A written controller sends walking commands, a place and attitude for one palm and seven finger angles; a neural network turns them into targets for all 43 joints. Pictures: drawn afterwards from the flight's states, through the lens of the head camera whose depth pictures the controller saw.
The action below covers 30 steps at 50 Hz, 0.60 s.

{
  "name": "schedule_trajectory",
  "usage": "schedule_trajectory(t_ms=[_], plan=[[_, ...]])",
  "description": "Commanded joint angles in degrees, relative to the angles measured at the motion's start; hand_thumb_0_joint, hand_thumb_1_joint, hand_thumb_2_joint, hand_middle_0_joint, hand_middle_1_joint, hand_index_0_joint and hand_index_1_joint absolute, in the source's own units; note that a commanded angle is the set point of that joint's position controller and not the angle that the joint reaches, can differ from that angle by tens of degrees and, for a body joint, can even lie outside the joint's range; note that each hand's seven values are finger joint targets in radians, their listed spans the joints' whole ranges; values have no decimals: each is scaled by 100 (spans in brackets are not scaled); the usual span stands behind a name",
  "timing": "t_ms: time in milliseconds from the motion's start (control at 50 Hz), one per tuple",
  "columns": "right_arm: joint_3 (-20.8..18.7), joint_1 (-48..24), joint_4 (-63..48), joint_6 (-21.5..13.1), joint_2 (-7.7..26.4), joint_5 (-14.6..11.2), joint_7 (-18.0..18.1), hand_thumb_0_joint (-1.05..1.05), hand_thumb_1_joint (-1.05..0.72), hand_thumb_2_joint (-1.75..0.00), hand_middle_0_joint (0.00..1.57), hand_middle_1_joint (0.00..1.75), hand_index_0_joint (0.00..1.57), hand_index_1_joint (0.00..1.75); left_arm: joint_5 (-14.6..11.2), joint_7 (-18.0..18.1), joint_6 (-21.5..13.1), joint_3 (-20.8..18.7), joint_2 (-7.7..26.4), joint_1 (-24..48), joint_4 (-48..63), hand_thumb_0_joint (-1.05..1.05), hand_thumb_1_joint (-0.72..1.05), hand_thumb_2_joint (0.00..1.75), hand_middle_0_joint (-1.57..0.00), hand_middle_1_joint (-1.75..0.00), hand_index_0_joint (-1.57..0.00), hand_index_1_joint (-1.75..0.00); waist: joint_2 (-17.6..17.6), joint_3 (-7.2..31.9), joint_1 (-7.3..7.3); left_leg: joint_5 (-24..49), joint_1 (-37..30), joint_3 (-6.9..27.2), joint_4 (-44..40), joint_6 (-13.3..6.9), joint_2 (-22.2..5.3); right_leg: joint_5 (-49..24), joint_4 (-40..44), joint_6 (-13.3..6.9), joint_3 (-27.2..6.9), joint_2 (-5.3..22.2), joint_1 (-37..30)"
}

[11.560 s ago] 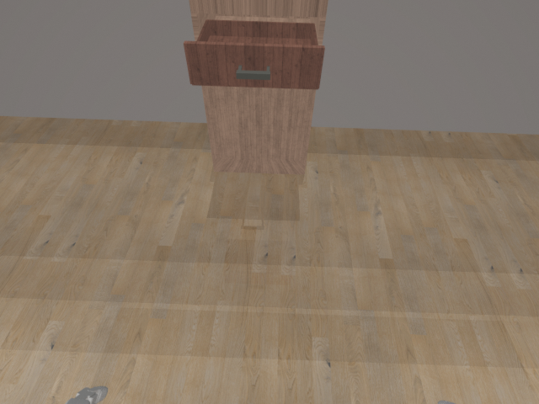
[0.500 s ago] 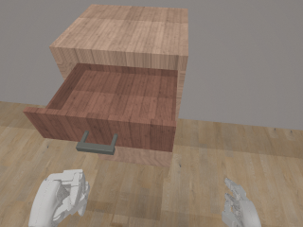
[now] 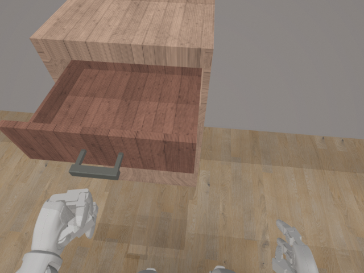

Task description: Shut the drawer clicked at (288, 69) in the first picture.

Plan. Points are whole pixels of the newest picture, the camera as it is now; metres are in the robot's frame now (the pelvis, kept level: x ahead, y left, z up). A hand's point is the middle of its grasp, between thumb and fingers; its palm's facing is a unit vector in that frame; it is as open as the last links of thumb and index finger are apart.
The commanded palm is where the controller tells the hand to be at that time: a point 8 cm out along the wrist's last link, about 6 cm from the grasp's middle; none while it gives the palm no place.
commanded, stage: bring the fist close to the handle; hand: left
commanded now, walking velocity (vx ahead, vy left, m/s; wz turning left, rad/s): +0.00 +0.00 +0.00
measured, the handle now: (98, 163) +0.35 +0.22 +0.01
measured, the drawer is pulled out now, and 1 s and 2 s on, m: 0.26 0.26 0.17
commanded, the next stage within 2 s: push the drawer shut in 0.88 s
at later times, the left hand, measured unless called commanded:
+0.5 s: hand (105, 211) +0.25 +0.18 +0.01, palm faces -0.08 -1.00 -0.03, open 3.3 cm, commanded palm +0.23 +0.23 +0.02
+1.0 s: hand (108, 207) +0.25 +0.17 +0.02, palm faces -0.07 -1.00 -0.03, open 3.3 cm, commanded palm +0.24 +0.22 +0.02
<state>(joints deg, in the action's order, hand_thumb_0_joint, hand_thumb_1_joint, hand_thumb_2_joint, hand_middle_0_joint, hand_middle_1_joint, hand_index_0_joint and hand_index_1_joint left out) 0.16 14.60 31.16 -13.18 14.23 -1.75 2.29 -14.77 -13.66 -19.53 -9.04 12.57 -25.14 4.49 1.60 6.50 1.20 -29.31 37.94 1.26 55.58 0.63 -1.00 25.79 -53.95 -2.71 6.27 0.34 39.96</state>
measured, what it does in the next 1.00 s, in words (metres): stands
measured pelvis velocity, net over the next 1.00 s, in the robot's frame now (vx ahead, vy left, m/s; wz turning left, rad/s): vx -0.02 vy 0.03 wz -0.02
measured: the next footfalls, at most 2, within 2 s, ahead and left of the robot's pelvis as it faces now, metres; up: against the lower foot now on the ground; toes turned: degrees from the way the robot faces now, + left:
none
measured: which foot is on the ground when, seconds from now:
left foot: down 0.00-1.00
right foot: down 0.00-1.00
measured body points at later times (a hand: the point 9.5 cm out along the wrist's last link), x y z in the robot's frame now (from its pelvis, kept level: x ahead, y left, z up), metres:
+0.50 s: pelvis -0.01 +0.02 -0.03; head +0.07 +0.02 +0.41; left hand +0.25 +0.23 +0.01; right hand +0.16 -0.22 -0.12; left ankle -0.02 +0.13 -0.68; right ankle +0.01 -0.09 -0.68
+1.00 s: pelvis -0.02 +0.03 -0.03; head +0.06 +0.03 +0.41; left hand +0.25 +0.22 +0.02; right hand +0.15 -0.22 -0.11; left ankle -0.02 +0.13 -0.68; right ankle +0.01 -0.09 -0.68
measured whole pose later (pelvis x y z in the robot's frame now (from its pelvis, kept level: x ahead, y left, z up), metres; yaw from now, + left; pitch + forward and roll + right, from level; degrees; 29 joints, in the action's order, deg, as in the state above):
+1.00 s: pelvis -0.02 +0.03 -0.03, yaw -1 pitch +17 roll -2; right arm 0.7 13.6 28.0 -7.2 14.1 -0.7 0.7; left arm -10.7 -7.8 -22.1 -2.8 11.2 -13.4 -1.6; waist 1.4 8.7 1.7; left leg -32.4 51.4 -0.2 66.4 -1.6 0.0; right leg 27.6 -63.4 -0.8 4.7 1.6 53.2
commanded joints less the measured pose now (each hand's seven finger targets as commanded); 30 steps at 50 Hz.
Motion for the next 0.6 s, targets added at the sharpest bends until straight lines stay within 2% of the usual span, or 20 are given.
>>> schedule_trajectory(t_ms=[0, 60, 180, 200, 220, 280, 320, 360, 380, 400, 420, 440, 460, 480, 500, 520, 540, 560, 580], plan=[[-268, -310, -841, -338, 621, -20, 23, 0, -90, -90, 20, 30, 20, 30, -94, -110, -546, -226, 541, 350, 926, 0, 90, 90, -140, -160, -140, -160, -100, 1086, 34, 1730, 92, -76, -472, -170, 194, -1632, 792, 245, -628, 133, -1179], [-301, -278, -850, -310, 640, -13, 9, 0, -90, -90, 20, 30, 20, 30, -57, -164, -571, -133, 499, 299, 757, 0, 90, 90, -140, -160, -140, -160, -196, 1230, 42, 1835, 141, -81, -390, -179, 186, -1853, 665, 250, -615, 133, -1153], [-325, -292, -837, -193, 633, 32, -15, 0, -90, -90, 20, 30, 20, 30, 13, 51, -746, -348, 617, 624, 589, 0, 90, 90, -140, -160, -140, -160, -207, 1275, -9, 1759, 397, -68, -248, -162, 169, -1631, 334, 197, -489, 72, -796], [-298, -321, -869, -183, 636, 37, -27, 0, -90, -90, 20, 30, 20, 30, 24, 73, -788, -216, 504, 745, 577, 0, 90, 90, -140, -160, -140, -160, -143, 1207, 9, 1692, 463, -65, -222, -164, 176, -1527, 295, 190, -481, 70, -687], [-300, -330, -836, -160, 659, 55, -23, 0, -90, -90, 20, 30, 20, 30, 71, 118, -820, -231, 571, 958, 516, 0, 90, 90, -140, -160, -140, -160, -239, 1174, 66, 1637, 538, -50, -149, -179, 158, -1436, 246, 187, -470, 60, -556], [-289, -306, -853, -150, 667, 71, -48, 0, -90, -90, 20, 30, 20, 30, 80, 86, -923, -66, 445, 1191, 453, 0, 90, 90, -140, -160, -140, -160, -33, 1435, 69, 1612, 560, -42, -27, -173, 159, -1370, 77, 173, -465, 58, -383], [-296, -281, -832, -109, 707, 66, -45, 0, -90, -90, 20, 30, 20, 30, 105, 55, -921, -168, 579, 1239, 325, 0, 90, 90, -140, -160, -140, -160, -30, 1503, 55, 1676, 607, -23, 33, -173, 139, -1393, -5, 149, -446, 39, -323], [-278, -277, -876, -85, 703, 64, -63, 0, -90, -90, 20, 30, 20, 30, 120, -5, -879, 131, 376, 1483, 311, 0, 90, 90, -140, -160, -140, -160, 34, 1623, 108, 1658, 594, 1, 69, -171, 142, -1360, -86, 155, -415, 44, -207], [-288, -259, -854, -74, 731, 66, -54, 0, -90, -90, 20, 30, 20, 30, 112, -5, -871, 33, 495, 1680, 329, 0, 90, 90, -140, -160, -140, -160, 30, 1709, 115, 1658, 616, 25, 114, -166, 133, -1343, -130, 152, -417, 37, -173], [-283, -268, -862, -56, 734, 64, -52, 0, -90, -90, 20, 30, 20, 30, 111, -18, -820, 48, 459, 1632, 175, 0, 90, 90, -140, -160, -140, -160, 9, 1668, 97, 1600, 677, 24, 118, -163, 134, -1262, -137, 148, -410, 33, -130], [-281, -257, -832, -29, 763, 68, -44, 0, -90, -90, 20, 30, 20, 30, 132, 23, -818, -68, 605, 1781, 162, 0, 90, 90, -140, -160, -140, -160, -4, 1650, 121, 1605, 739, 50, 161, -168, 123, -1236, -176, 137, -408, 23, -62], [-280, -261, -867, -11, 743, 71, -54, 0, -90, -90, 20, 30, 20, 30, 148, 34, -805, 8, 482, 1751, 144, 0, 90, 90, -140, -160, -140, -160, 11, 1758, 73, 1635, 709, 56, 155, -161, 128, -1238, -241, 134, -379, 26, -43], [-278, -279, -887, 0, 725, 70, -63, 0, -90, -90, 20, 30, 20, 30, 142, 46, -791, 155, 359, 1877, 153, 0, 90, 90, -140, -160, -140, -160, 39, 1771, 111, 1647, 702, 59, 192, -162, 133, -1265, -267, 139, -376, 27, 27], [-288, -260, -918, 25, 737, 69, -71, 0, -90, -90, 20, 30, 20, 30, 119, 84, -767, -9, 498, 1781, 209, 0, 90, 90, -140, -160, -140, -160, 33, 1846, 32, 1632, 703, 55, 154, -149, 127, -1224, -253, 132, -367, 29, -57], [-278, -294, -947, 48, 737, 63, -76, 0, -90, -90, 20, 30, 20, 30, 103, 111, -747, -24, 522, 1823, 293, 0, 90, 90, -140, -160, -140, -160, 105, 1895, 12, 1616, 687, 43, 130, -149, 138, -1210, -231, 130, -386, 32, -118], [-276, -268, -957, 82, 748, 70, -67, 0, -90, -90, 20, 30, 20, 30, 123, 168, -728, -131, 648, 1821, 311, 0, 90, 90, -140, -160, -140, -160, 15, 1920, -2, 1678, 681, 64, 103, -155, 125, -1244, -250, 119, -358, 19, -159], [-280, -286, -995, 105, 721, 67, -74, 0, -90, -90, 20, 30, 20, 30, 117, 197, -721, -117, 617, 1795, 434, 0, 90, 90, -140, -160, -140, -160, 25, 2089, -33, 1728, 635, 39, 107, -162, 135, -1332, -247, 134, -393, 26, -271], [-275, -271, -1028, 131, 715, 55, -85, 0, -90, -90, 20, 30, 20, 30, 141, 241, -697, -108, 610, 1651, 474, 0, 90, 90, -140, -160, -140, -160, 97, 2078, -69, 1798, 572, 57, 40, -141, 124, -1342, -256, 116, -355, 25, -269], [-266, -278, -1052, 149, 693, 58, -97, 0, -90, -90, 20, 30, 20, 30, 156, 273, -683, 31, 496, 1689, 583, 0, 90, 90, -140, -160, -140, -160, 202, 2089, -45, 1888, 470, 63, 30, -136, 117, -1393, -268, 115, -328, 21, -209]])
